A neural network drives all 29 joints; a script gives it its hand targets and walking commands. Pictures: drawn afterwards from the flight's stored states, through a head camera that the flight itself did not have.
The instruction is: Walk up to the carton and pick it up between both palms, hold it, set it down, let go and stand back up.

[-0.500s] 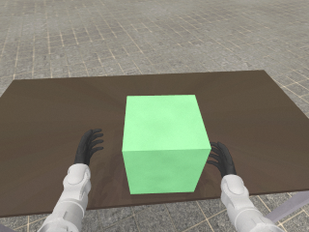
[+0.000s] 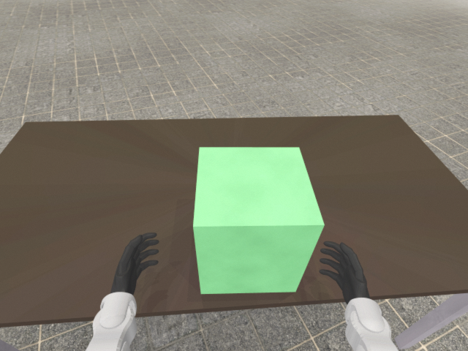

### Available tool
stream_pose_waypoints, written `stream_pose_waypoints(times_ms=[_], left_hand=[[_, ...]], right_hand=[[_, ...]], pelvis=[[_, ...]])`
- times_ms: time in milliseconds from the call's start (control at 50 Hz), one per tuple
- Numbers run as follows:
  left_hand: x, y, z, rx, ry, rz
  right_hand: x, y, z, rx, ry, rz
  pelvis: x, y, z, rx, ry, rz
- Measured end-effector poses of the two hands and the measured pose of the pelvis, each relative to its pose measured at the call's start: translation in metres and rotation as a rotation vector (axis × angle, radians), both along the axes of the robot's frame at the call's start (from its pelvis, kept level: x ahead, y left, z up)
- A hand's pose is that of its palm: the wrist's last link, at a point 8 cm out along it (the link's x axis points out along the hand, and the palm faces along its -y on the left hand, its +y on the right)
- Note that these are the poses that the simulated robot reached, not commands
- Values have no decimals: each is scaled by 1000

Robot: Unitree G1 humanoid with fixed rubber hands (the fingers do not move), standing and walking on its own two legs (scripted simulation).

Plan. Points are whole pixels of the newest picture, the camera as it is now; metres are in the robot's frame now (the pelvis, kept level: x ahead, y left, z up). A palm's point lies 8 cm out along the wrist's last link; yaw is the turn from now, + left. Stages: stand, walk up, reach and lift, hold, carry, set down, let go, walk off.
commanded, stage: set down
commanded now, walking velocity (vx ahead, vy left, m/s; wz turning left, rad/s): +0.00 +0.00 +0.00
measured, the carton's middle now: (249, 222) +0.41 +0.01 -0.02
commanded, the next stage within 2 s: none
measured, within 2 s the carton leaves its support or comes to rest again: neither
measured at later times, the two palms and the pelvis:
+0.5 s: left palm (106, 332) +0.18 +0.23 -0.02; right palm (371, 338) +0.20 -0.19 -0.02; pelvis +0.00 +0.00 +0.00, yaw +0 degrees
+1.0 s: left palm (112, 337) +0.18 +0.23 -0.04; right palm (371, 341) +0.20 -0.20 -0.04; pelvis +0.02 +0.00 +0.00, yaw +0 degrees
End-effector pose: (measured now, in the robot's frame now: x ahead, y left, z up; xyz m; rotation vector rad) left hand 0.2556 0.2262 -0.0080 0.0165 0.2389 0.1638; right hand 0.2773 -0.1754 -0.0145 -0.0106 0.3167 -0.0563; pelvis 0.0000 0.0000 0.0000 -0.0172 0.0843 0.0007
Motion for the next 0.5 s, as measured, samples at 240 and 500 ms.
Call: stream_pose_waypoints(times_ms=[240, 500], left_hand=[[-49, 5, -11, 20, 40, 9], [-79, 9, -10, 33, 58, 11]], right_hand=[[-45, -6, -5, 26, -21, -19], [-75, -14, -7, 36, -5, -45]], pelvis=[[-1, 0, 0, -1, -2, 0], [-1, 0, 0, -1, -4, 1]])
